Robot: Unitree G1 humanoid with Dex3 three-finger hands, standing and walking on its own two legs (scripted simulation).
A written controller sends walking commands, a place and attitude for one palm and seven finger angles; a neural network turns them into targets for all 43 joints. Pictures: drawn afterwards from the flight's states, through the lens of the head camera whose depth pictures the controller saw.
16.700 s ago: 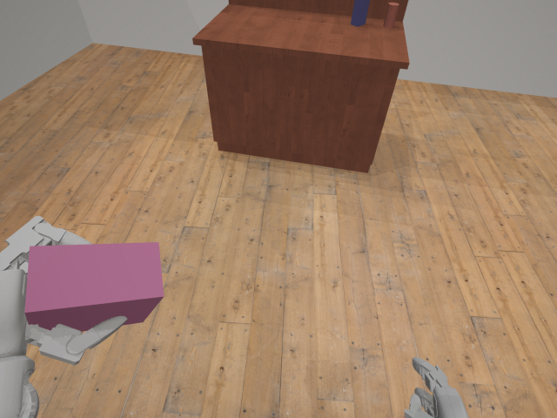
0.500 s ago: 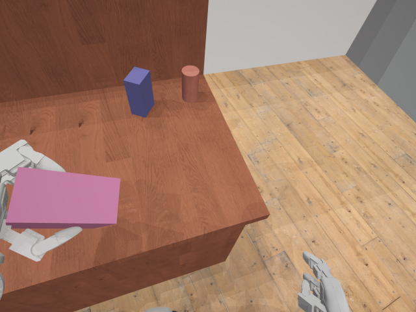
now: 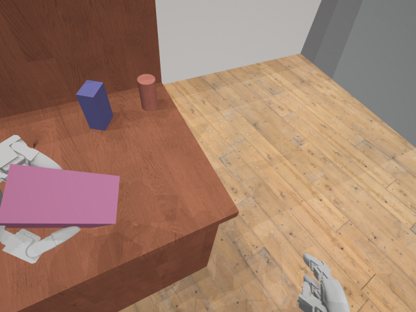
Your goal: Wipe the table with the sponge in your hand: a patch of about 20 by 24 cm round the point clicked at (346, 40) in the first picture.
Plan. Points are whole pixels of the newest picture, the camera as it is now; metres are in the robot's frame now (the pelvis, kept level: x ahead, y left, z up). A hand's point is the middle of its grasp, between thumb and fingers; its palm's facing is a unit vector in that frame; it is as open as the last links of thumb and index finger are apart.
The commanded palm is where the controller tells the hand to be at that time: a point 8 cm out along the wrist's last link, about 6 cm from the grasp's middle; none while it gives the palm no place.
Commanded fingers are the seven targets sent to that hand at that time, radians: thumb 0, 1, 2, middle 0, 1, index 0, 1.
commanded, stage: shuffle to correct the standing spot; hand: left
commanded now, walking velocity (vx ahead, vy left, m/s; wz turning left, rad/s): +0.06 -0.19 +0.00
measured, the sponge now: (75, 203) +0.24 +0.20 +0.15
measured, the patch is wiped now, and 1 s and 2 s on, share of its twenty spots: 0.00 0.00 0.00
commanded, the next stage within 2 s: none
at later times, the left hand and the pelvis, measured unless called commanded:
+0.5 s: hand (52, 196) +0.23 +0.22 +0.17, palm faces +0.31 -0.85 -0.43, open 10.4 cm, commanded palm +0.17 +0.26 +0.18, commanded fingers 0.00 0.10 1.30 -1.20 -1.60 -1.20 -1.60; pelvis +0.01 -0.02 +0.00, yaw +0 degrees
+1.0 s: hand (63, 200) +0.23 +0.21 +0.17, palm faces +0.30 -0.85 -0.43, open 10.3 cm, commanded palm +0.17 +0.25 +0.18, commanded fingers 0.00 0.10 1.30 -1.20 -1.60 -1.20 -1.60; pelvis +0.01 -0.03 +0.00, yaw +1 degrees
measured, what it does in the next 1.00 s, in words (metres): stands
